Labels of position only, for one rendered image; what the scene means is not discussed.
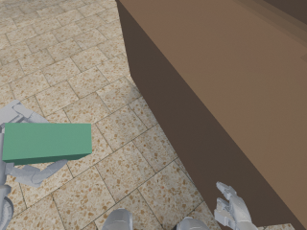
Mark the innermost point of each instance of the right robot thigh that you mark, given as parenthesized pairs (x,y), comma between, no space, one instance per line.
(192,224)

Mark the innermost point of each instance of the robot thigh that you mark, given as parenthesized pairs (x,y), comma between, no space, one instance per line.
(119,219)
(192,224)

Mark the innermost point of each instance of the table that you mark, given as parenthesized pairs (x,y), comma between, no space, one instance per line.
(227,82)

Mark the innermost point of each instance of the robot right hand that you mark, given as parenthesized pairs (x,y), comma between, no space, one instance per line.
(229,214)

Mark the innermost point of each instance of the left robot forearm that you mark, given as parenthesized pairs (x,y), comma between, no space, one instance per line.
(6,206)

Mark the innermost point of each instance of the robot left hand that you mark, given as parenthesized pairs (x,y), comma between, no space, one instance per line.
(16,112)

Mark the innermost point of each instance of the left robot thigh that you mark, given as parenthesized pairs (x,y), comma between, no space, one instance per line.
(119,219)

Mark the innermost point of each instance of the sponge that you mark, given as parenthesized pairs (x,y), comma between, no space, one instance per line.
(36,143)

